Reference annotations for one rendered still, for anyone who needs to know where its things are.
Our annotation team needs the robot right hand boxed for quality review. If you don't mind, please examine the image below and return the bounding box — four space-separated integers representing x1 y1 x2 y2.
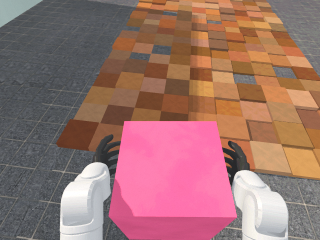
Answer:
222 140 250 187

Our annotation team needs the left robot forearm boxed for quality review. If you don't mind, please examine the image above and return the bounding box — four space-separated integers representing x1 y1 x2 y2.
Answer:
60 162 111 240

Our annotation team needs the carton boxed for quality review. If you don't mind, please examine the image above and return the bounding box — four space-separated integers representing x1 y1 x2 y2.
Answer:
108 121 237 240

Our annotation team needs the right robot forearm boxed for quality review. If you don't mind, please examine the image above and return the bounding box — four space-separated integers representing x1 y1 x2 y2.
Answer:
232 170 289 240

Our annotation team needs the robot left hand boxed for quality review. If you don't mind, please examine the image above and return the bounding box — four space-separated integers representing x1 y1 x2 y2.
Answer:
92 134 121 176

